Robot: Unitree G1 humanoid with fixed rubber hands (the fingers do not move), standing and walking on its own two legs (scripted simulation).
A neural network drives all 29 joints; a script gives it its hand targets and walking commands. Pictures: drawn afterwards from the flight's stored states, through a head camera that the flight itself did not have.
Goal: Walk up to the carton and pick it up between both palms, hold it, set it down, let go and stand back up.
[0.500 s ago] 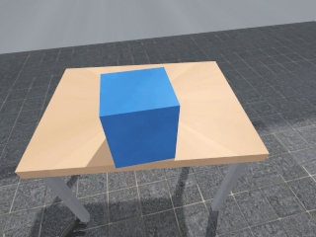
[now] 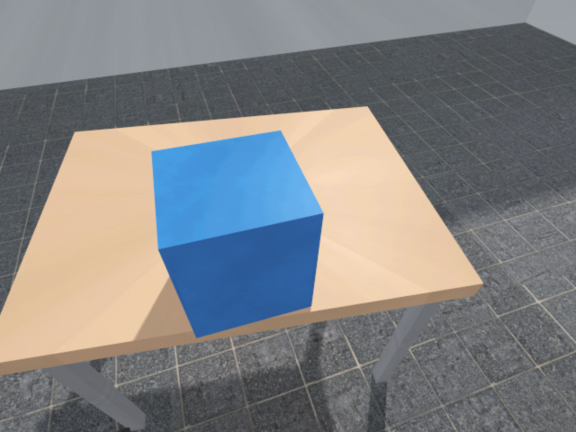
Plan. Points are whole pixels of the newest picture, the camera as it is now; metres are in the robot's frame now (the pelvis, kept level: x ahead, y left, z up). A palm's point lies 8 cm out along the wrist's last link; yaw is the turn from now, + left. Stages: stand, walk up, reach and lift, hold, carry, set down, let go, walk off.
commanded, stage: walk up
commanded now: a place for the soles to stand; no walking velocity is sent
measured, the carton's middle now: (238, 235) +0.45 +0.08 +0.02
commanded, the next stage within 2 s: reach and lift in 1.50 s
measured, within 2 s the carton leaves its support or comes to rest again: neither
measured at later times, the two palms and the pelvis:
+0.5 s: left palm out of the picture +0.10 +0.28 -0.11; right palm out of the picture +0.17 -0.26 -0.09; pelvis +0.03 +0.00 -0.01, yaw +9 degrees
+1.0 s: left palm out of the picture +0.10 +0.29 -0.09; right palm (445, 403) +0.21 -0.23 -0.09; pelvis +0.05 +0.00 +0.00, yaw +14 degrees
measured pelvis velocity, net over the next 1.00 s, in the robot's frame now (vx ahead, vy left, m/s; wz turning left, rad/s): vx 0.05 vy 0.00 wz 0.25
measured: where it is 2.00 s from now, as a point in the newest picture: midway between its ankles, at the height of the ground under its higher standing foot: outside the picture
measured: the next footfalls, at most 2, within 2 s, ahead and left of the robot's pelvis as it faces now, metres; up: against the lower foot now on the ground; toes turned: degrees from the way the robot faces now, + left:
right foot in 0.10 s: +0.14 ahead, -0.10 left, +0.00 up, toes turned +6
left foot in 0.38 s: +0.07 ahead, +0.14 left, +0.00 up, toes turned +9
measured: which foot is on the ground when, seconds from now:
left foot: down 0.00-0.10, up 0.12-0.36, down 0.38-1.00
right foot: up 0.00-0.08, down 0.10-1.00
